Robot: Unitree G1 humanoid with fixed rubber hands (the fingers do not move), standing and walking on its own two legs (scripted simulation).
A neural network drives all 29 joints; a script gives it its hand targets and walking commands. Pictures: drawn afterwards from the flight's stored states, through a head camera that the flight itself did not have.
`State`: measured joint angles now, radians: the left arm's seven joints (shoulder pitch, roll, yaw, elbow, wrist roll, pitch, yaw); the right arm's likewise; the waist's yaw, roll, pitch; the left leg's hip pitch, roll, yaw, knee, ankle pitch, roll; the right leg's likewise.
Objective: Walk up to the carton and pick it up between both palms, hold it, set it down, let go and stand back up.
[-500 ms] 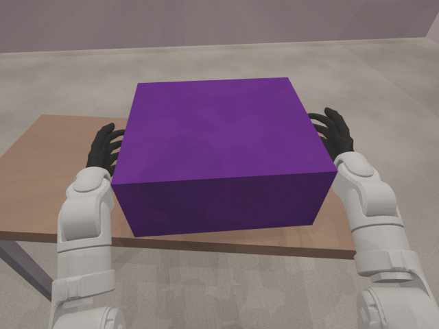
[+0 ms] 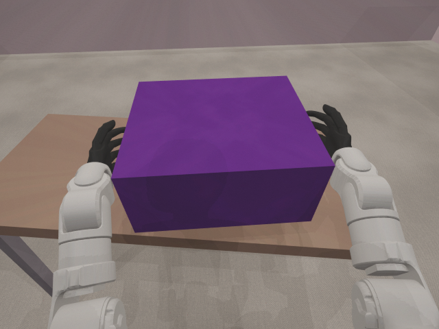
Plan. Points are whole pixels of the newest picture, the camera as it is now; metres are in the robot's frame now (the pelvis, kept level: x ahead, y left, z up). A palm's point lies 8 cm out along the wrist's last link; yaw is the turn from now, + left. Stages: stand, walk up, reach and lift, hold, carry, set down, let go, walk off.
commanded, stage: hold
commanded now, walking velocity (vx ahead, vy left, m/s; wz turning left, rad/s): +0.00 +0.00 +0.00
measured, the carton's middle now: (218, 146) +0.41 +0.01 +0.15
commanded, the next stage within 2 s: none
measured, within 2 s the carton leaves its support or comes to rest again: neither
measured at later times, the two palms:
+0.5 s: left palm (103, 166) +0.34 +0.21 +0.16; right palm (335, 151) +0.36 -0.20 +0.18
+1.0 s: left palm (101, 166) +0.34 +0.21 +0.16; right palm (335, 149) +0.36 -0.20 +0.18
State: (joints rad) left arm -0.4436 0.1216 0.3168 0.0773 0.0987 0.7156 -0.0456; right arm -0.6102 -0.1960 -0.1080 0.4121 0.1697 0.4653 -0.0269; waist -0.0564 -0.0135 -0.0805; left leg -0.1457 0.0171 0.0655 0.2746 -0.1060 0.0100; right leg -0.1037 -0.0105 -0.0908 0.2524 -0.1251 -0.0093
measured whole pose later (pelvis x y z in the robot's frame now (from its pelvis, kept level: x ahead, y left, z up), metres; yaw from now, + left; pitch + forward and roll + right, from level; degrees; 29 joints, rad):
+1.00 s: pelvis +0.00 +0.00 +0.00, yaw +0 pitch -1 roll +0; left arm -0.44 0.12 0.32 0.07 0.10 0.71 -0.05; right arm -0.61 -0.20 -0.10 0.41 0.18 0.46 -0.03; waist -0.06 -0.02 -0.08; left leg -0.15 0.02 0.07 0.27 -0.11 0.01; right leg -0.10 -0.01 -0.09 0.25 -0.13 -0.01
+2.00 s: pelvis +0.00 +0.00 +0.00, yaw +0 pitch -1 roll +0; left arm -0.44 0.12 0.31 0.08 0.10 0.71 -0.05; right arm -0.61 -0.20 -0.10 0.42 0.18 0.46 -0.03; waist -0.06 -0.02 -0.08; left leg -0.14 0.01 0.06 0.27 -0.11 0.01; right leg -0.10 -0.01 -0.08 0.25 -0.13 -0.01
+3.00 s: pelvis +0.00 +0.00 +0.00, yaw +0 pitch -2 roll +0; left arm -0.42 0.12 0.31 0.05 0.10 0.72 -0.04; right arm -0.60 -0.21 -0.09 0.40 0.19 0.46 -0.03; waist -0.06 -0.02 -0.07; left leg -0.14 0.01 0.06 0.28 -0.11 0.01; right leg -0.09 -0.01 -0.08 0.25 -0.13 -0.01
